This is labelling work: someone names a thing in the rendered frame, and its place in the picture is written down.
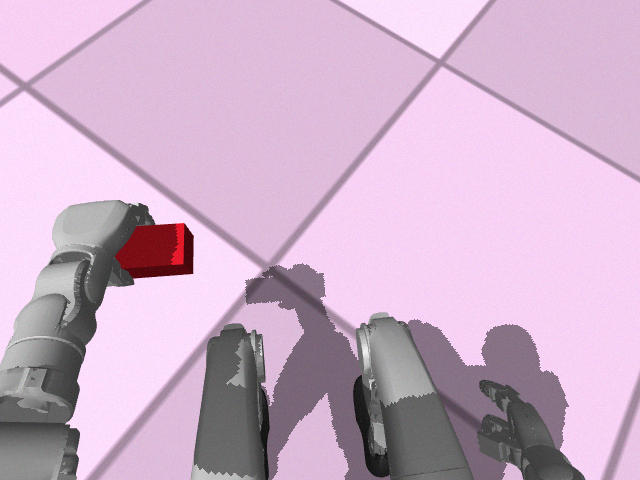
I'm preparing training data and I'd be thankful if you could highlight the left robot hand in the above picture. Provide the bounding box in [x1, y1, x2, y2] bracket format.
[52, 200, 156, 287]

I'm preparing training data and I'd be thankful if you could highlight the carton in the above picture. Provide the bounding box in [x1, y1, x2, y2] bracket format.
[115, 223, 194, 279]

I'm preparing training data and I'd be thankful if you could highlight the right robot hand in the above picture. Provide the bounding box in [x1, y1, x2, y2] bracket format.
[477, 380, 555, 472]

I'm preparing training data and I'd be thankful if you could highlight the left robot arm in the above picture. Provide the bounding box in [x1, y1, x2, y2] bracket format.
[0, 245, 112, 480]

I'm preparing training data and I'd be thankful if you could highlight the right robot arm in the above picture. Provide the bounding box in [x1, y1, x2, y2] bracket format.
[521, 445, 585, 480]

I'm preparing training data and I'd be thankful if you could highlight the right robot foot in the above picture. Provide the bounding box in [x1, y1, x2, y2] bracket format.
[353, 375, 390, 477]

